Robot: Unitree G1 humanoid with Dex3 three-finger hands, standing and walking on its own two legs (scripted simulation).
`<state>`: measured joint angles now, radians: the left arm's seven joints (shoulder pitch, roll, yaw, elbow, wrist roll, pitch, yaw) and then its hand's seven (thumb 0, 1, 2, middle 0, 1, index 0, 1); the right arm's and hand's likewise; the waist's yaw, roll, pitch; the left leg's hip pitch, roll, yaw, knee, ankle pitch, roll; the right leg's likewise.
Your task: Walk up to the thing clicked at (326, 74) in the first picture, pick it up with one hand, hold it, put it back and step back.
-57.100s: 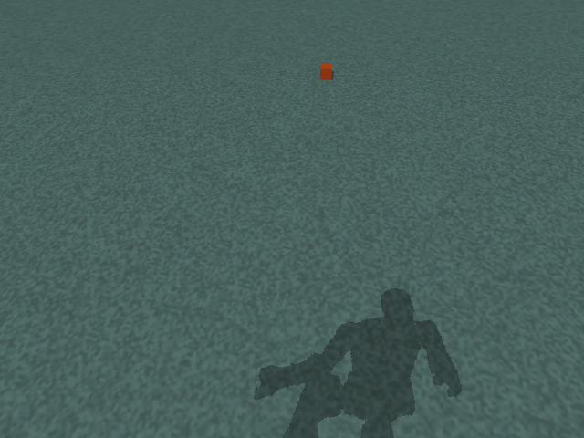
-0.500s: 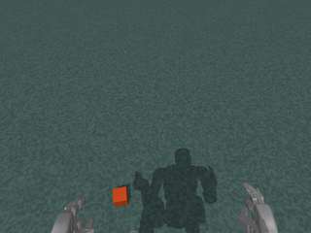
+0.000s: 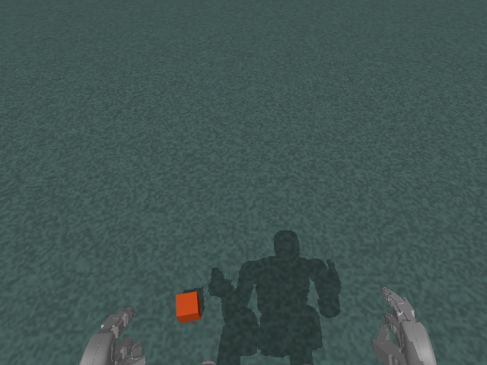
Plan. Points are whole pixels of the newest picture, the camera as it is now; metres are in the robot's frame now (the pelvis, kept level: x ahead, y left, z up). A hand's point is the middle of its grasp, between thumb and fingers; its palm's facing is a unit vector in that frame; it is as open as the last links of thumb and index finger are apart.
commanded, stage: home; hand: left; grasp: from above
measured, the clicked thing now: (188, 307) +0.45 +0.22 -0.67
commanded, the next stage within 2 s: stand in 0.44 s
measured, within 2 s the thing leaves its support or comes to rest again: neither
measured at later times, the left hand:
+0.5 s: hand (138, 361) +0.16 +0.18 -0.05, palm faces +0.05 -0.98 -0.20, open 7.4 cm
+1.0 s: hand out of the picture +0.05 +0.25 -0.11, palm faces +0.04 -0.95 -0.32, open 7.4 cm
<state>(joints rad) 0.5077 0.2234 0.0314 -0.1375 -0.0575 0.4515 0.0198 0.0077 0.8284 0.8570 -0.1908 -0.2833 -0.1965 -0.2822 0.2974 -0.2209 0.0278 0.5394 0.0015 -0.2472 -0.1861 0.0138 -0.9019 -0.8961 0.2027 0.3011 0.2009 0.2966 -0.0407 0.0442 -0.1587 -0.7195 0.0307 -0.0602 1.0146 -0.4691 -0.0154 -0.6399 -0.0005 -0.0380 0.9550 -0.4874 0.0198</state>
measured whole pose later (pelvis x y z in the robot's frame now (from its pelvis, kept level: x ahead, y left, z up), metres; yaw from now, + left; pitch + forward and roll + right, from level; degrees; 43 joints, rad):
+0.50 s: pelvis +0.00 +0.00 +0.00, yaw +0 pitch +10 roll -3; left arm 0.51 0.23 0.03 -0.13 -0.06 0.45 0.02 0.01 0.91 0.90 -0.20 -0.30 -0.20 -0.29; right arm 0.30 -0.22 0.03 0.53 0.00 -0.24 -0.18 0.01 -0.90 -0.90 0.20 0.30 0.20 0.30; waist -0.04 0.04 -0.16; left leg -0.72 0.03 -0.06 1.02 -0.47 -0.01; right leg -0.64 0.00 -0.04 0.95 -0.49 0.02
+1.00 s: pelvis +0.00 +0.02 +0.05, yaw +0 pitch -3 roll -1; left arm 0.23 0.28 0.05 0.95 0.04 0.03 0.04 0.01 0.91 0.90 -0.20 -0.30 -0.21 -0.30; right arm 0.19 -0.28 -0.05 1.00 -0.05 -0.01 -0.02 0.01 -0.91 -0.90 0.20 0.30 0.20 0.30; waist 0.02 0.00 0.06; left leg -0.26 -0.02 -0.01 0.59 -0.28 0.02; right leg -0.20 -0.05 0.00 0.56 -0.31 0.05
